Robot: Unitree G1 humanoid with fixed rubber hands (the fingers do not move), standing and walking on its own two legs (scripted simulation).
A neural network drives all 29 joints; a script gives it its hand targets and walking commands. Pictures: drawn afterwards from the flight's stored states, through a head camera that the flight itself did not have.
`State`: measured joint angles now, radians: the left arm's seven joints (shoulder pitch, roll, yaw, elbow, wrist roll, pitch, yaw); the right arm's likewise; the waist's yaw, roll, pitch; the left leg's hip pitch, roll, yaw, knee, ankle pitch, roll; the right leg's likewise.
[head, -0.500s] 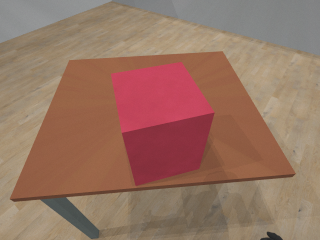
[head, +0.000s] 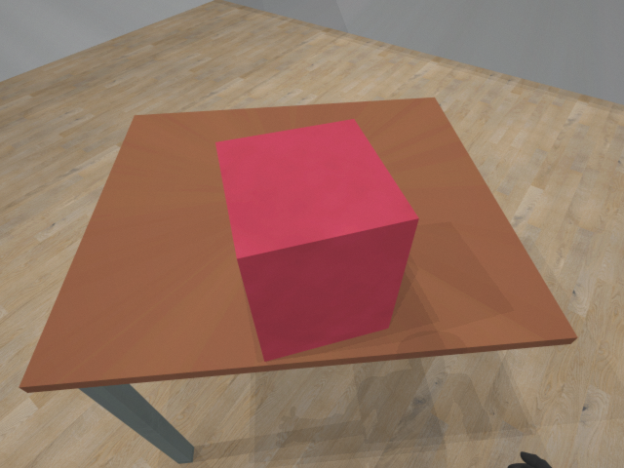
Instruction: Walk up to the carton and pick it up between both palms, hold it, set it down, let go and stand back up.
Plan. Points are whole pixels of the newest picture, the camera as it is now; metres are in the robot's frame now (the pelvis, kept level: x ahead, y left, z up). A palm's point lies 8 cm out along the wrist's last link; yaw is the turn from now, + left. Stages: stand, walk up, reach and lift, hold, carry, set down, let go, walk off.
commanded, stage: stand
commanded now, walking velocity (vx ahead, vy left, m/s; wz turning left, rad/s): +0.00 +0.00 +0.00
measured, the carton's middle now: (308, 242) +0.41 +0.04 +0.05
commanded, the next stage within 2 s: none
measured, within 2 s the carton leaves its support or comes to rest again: neither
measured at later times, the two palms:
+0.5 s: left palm out of the picture +0.06 +0.30 -0.11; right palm out of the picture +0.09 -0.28 -0.10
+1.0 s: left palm out of the picture +0.07 +0.30 -0.11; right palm out of the picture +0.09 -0.28 -0.10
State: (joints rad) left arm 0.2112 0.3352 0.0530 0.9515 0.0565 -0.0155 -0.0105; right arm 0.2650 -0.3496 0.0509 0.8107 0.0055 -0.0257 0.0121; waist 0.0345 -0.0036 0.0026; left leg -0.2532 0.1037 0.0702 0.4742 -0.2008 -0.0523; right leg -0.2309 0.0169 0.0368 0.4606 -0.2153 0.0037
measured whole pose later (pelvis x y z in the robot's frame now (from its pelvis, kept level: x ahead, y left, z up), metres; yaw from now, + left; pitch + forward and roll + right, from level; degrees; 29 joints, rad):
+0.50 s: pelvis +0.00 +0.00 +0.00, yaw +0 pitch -1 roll -1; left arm 0.20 0.34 0.05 0.95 0.06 -0.01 -0.01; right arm 0.26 -0.35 0.05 0.81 0.01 -0.03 0.01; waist 0.03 0.00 0.01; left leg -0.25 0.10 0.07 0.47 -0.20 -0.05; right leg -0.23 0.02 0.04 0.46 -0.22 0.00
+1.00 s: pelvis +0.00 +0.00 +0.00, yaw +0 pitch -1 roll -1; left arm 0.20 0.34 0.05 0.95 0.06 -0.01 -0.01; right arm 0.27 -0.35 0.05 0.81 0.01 -0.03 0.01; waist 0.03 0.00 0.01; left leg -0.25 0.10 0.07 0.47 -0.20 -0.05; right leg -0.23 0.02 0.04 0.46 -0.22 0.00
